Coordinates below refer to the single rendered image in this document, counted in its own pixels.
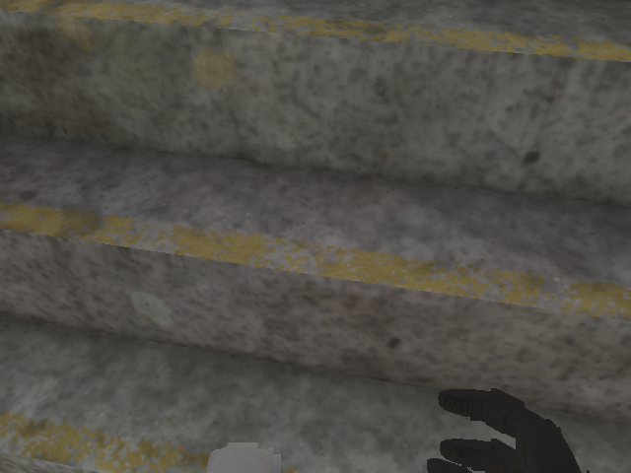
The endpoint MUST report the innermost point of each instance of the right robot hand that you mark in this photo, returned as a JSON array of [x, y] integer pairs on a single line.
[[540, 446]]

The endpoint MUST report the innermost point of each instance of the left robot thigh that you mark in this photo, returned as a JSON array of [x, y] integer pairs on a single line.
[[245, 457]]

